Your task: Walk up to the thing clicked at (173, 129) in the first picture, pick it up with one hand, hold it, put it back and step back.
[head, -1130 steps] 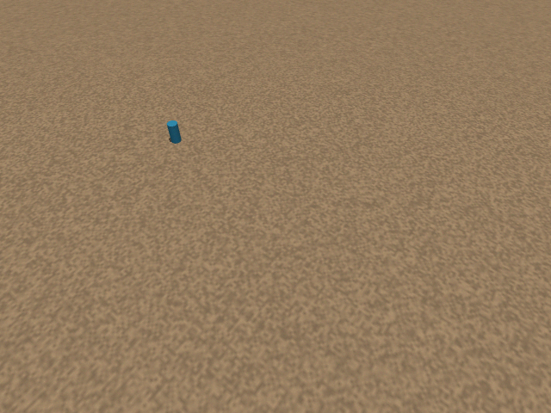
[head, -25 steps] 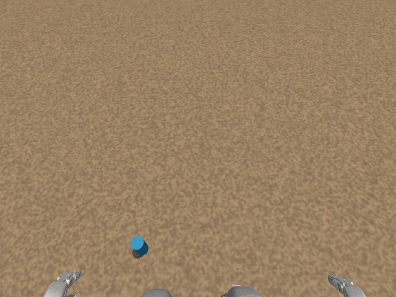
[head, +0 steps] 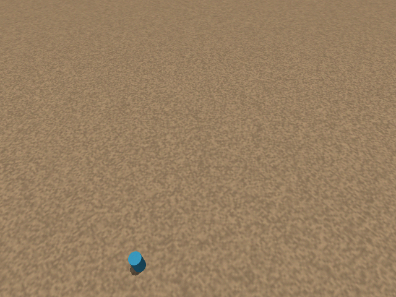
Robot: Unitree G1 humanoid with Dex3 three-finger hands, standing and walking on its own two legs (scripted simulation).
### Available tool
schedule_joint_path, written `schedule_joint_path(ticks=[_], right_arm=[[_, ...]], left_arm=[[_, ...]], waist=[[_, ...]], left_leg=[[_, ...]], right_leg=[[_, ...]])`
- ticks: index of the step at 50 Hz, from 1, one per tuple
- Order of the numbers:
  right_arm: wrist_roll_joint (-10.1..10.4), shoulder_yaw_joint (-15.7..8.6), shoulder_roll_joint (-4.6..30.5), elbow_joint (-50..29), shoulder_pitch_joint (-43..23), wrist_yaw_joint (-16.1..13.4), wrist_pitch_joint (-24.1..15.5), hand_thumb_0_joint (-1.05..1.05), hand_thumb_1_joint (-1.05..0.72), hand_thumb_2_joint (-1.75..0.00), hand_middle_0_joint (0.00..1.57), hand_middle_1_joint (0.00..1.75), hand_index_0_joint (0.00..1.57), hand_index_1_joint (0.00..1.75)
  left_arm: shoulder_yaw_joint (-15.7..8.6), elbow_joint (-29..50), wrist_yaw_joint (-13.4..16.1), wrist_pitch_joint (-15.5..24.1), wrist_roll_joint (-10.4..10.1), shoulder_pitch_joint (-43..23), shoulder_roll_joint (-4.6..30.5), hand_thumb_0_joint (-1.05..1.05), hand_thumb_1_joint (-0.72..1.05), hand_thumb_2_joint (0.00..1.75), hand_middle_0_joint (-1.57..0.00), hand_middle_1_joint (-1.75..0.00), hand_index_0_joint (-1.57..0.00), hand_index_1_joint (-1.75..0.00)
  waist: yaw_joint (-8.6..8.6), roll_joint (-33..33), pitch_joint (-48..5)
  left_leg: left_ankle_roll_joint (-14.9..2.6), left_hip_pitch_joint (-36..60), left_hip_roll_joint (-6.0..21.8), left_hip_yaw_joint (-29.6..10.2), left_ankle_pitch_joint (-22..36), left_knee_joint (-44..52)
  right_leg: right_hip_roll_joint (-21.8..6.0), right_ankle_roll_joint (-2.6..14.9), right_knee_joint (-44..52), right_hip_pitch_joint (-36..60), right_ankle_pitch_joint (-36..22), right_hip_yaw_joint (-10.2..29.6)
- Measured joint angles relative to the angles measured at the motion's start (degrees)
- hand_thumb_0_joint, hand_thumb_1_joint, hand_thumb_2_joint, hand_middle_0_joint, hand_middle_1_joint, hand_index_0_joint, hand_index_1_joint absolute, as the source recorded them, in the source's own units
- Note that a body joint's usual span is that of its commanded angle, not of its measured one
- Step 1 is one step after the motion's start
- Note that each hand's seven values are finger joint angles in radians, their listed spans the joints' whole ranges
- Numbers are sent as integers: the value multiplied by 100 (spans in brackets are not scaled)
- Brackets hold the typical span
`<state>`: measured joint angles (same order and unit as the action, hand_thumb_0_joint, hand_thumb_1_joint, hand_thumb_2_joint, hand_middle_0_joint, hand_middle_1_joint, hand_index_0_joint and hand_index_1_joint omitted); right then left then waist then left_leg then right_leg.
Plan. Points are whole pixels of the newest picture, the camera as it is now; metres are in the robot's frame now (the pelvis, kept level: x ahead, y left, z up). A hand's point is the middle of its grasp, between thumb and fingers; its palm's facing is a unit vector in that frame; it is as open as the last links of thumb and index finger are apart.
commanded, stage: walk up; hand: left
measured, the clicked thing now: (137, 262) +0.38 +0.29 -0.72
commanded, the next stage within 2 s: none
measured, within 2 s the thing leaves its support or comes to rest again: neither
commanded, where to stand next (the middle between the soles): +0.03 +0.02 m, yaw -1 degrees
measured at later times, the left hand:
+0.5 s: hand out of the picture +0.09 +0.26 -0.16, palm faces +0.01 -0.95 -0.30, open 7.4 cm
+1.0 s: hand out of the picture +0.09 +0.29 -0.17, palm faces +0.01 -0.94 -0.35, open 7.4 cm
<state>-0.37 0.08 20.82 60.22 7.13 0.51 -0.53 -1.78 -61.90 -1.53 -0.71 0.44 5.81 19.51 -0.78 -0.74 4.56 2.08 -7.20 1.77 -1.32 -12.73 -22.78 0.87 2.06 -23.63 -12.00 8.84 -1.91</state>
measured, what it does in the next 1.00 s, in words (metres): stands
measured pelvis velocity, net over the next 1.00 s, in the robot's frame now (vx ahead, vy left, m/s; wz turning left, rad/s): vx -0.03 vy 0.02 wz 0.01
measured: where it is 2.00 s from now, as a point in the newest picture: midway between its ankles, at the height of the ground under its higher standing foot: outside the picture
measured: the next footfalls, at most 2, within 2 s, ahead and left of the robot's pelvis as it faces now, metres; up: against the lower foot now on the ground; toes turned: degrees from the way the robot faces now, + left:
right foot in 1.44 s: +0.02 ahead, -0.12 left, +0.00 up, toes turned -4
left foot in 1.86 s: +0.13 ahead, +0.13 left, +0.00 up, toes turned -2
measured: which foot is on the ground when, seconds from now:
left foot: down 0.00-1.00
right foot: down 0.00-1.00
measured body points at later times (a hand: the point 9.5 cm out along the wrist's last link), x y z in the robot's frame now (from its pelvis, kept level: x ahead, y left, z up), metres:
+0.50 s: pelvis +0.00 +0.01 +0.00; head +0.02 +0.02 +0.45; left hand +0.09 +0.31 -0.13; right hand +0.07 -0.29 -0.13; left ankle +0.00 +0.15 -0.74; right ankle +0.05 -0.09 -0.74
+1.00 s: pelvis -0.03 +0.02 -0.02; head +0.02 +0.03 +0.43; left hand +0.09 +0.33 -0.15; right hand +0.08 -0.31 -0.13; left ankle -0.03 +0.14 -0.73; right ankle +0.05 -0.09 -0.74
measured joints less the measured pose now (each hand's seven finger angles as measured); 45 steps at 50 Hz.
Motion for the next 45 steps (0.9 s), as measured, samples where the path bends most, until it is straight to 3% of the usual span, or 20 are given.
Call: schedule_joint_path(ticks=[38,45], right_arm=[[-3,11,-76,330,-148,-35,-28,1,-90,-89,21,30,20,30],[64,-122,68,-44,-346,-153,73,1,-90,-89,21,30,20,30]], left_arm=[[-25,-295,34,0,-31,-113,-2,0,90,90,-20,-30,-20,-30],[-215,255,23,-234,-10,-328,152,0,90,90,-20,-30,-20,-30]], waist=[[24,102,-48],[4,104,348]], left_leg=[[-68,138,-72,70,119,332],[-125,-581,-47,-10,-177,-687]], right_leg=[[-67,-108,326,123,-132,76],[-45,-32,-352,-414,38,-12]])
